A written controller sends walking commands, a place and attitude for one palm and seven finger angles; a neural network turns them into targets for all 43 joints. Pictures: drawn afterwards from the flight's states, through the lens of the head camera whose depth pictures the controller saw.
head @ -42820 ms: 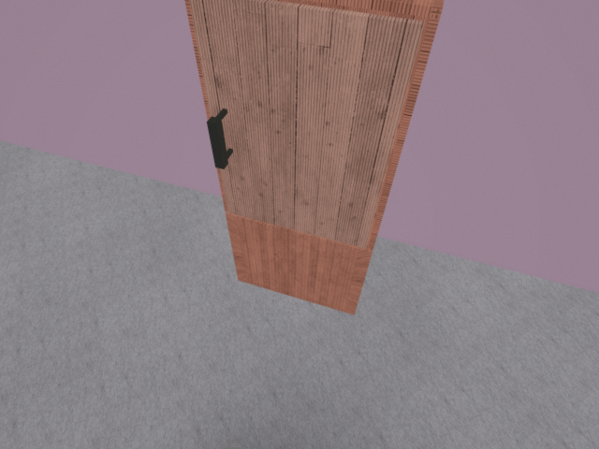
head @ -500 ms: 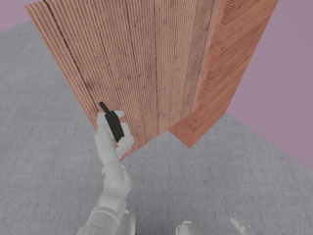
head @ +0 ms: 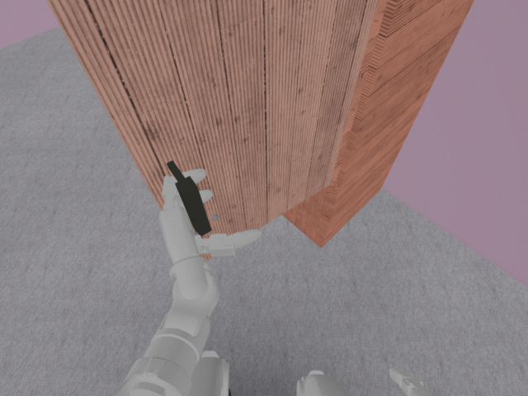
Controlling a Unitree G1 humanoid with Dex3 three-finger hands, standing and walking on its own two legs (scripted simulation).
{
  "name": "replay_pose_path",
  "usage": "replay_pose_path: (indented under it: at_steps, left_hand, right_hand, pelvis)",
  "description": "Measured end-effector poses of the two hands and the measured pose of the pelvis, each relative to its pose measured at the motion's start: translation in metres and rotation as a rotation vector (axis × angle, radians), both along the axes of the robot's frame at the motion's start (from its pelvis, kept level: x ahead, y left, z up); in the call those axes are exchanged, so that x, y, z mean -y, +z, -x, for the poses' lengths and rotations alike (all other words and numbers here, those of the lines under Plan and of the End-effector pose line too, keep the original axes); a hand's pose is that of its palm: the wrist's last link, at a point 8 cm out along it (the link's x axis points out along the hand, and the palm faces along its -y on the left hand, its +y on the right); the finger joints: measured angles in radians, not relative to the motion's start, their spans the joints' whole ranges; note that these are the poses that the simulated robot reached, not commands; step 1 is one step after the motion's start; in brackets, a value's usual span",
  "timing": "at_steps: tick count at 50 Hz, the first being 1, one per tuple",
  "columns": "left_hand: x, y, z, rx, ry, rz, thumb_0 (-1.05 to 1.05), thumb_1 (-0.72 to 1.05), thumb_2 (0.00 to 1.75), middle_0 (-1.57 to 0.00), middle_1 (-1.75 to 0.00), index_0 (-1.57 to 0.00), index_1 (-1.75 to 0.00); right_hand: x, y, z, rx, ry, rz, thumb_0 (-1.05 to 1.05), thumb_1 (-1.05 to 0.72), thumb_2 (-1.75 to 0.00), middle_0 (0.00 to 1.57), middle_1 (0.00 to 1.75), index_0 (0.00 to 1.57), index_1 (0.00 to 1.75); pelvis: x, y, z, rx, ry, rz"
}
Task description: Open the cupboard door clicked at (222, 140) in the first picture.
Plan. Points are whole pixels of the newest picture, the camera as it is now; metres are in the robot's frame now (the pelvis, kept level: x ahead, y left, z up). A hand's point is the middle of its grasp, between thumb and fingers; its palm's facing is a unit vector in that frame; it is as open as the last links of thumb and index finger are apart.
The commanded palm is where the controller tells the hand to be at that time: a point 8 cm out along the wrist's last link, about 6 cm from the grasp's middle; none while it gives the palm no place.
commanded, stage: open thumb and fingers to let go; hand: left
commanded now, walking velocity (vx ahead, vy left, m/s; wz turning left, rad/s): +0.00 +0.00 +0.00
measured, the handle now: (188, 199) +0.41 +0.13 +0.04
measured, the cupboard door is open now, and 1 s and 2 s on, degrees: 81 83 83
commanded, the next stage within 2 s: slide the hand sideways off the handle in 0.28 s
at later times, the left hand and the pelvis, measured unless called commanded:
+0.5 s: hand (208, 231) +0.36 +0.09 +0.03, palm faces +0.04 -0.99 -0.10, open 15.2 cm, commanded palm +0.33 +0.13 +0.03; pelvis -0.01 +0.03 +0.00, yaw +0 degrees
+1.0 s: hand (194, 258) +0.31 +0.11 +0.03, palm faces -0.14 -0.99 -0.02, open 16.2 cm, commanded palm +0.29 +0.17 +0.03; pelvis -0.01 +0.04 -0.01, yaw -2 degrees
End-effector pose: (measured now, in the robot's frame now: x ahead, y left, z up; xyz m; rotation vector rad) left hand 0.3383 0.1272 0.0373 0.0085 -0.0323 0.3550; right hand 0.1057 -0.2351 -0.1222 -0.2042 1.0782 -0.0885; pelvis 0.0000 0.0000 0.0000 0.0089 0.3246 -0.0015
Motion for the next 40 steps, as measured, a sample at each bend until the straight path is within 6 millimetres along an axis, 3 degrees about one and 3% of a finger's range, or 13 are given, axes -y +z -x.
replay_pose_path:
  at_steps: [8,21,26,29,33,40]
  left_hand:
    - [-0.001,0.000,0.001,0.002,-0.019,-0.006,0.00,-0.46,0.32,-0.35,-0.96,-0.30,-0.99]
    - [-0.006,-0.001,0.005,0.005,-0.067,-0.020,-0.01,-0.50,0.31,-0.48,-0.65,-0.41,-0.70]
    - [-0.023,-0.001,0.007,0.025,-0.384,-0.121,-0.01,-0.49,0.31,-0.37,-0.50,-0.28,-0.53]
    - [-0.027,-0.001,0.007,-0.010,-0.507,-0.078,-0.01,-0.50,0.30,-0.30,-0.43,-0.21,-0.44]
    - [-0.023,-0.001,0.011,-0.034,-0.519,0.016,-0.01,-0.50,0.30,-0.22,-0.36,-0.21,-0.39]
    - [-0.021,-0.004,0.024,0.009,-0.496,0.023,-0.01,-0.50,0.30,-0.20,-0.35,-0.19,-0.34]
  right_hand:
    - [-0.011,0.001,0.000,-0.004,0.000,-0.002,0.01,-0.90,-0.89,0.20,0.30,0.20,0.30]
    - [-0.029,0.005,-0.006,0.024,0.023,0.000,0.01,-0.90,-0.89,0.20,0.30,0.20,0.30]
    - [-0.030,0.006,-0.001,0.032,-0.005,0.006,0.01,-0.90,-0.89,0.20,0.30,0.20,0.30]
    - [-0.030,0.008,0.003,0.033,-0.030,0.010,0.01,-0.90,-0.89,0.20,0.30,0.20,0.30]
    - [-0.030,0.014,0.008,0.041,-0.040,0.014,0.01,-0.90,-0.89,0.20,0.30,0.20,0.30]
    - [-0.032,0.017,0.006,0.070,-0.037,0.011,0.01,-0.90,-0.89,0.20,0.30,0.20,0.30]
  pelvis:
    - [-0.010,0.000,0.000,-0.001,-0.004,0.011]
    - [-0.023,-0.002,0.006,0.008,0.000,0.028]
    - [-0.027,-0.004,0.010,0.017,0.006,0.033]
    - [-0.032,-0.002,0.012,0.035,0.007,0.040]
    - [-0.038,0.001,0.012,0.041,-0.002,0.038]
    - [-0.040,-0.004,0.013,0.036,-0.021,0.032]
